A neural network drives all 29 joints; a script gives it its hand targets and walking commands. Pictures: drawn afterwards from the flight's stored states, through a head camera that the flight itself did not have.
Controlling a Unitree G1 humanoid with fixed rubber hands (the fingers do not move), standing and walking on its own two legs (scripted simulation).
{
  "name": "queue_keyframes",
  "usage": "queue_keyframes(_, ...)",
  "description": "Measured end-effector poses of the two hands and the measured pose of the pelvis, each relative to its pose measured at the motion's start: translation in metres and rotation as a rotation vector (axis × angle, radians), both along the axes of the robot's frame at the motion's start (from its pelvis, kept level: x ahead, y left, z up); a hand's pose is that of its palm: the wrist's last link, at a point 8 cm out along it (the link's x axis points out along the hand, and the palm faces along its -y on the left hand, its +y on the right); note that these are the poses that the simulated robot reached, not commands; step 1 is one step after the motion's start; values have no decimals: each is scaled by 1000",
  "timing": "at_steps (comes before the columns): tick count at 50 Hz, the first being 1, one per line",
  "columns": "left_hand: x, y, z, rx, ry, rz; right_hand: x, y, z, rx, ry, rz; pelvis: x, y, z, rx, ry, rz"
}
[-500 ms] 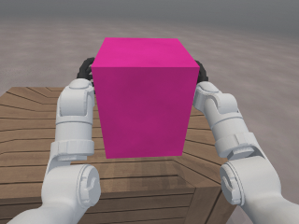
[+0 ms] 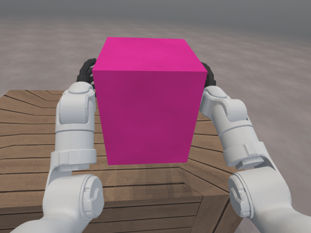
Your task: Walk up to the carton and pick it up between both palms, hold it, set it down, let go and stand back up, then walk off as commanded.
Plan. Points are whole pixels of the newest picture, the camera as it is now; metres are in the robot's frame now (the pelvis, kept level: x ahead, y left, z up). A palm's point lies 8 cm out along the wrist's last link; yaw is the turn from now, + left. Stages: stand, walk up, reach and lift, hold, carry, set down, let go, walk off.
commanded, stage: hold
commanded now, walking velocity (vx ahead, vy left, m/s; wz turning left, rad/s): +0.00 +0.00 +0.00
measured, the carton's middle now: (147, 99) +0.38 +0.01 +0.24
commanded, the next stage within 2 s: none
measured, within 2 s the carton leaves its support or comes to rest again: neither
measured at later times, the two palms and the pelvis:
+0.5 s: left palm (85, 86) +0.36 +0.15 +0.28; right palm (207, 91) +0.36 -0.14 +0.28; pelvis -0.01 +0.00 +0.00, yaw +0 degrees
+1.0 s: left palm (85, 86) +0.36 +0.15 +0.28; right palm (208, 90) +0.36 -0.14 +0.28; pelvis -0.01 +0.00 +0.00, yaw +0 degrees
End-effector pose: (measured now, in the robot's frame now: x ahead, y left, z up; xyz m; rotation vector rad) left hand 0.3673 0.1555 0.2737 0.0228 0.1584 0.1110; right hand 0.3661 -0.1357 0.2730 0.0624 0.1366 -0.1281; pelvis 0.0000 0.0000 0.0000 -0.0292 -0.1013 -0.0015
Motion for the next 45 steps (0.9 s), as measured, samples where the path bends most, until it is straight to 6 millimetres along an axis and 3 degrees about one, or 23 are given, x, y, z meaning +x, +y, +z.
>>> queue_keyframes(27,-4,-1,9,0,0,15,-2,-1,2,-5,9,13,-8,-5,0,4,8,2)
queue_keyframes(45,-2,0,3,10,5,-4,-4,0,1,-2,18,-2,-7,-1,0,1,7,2)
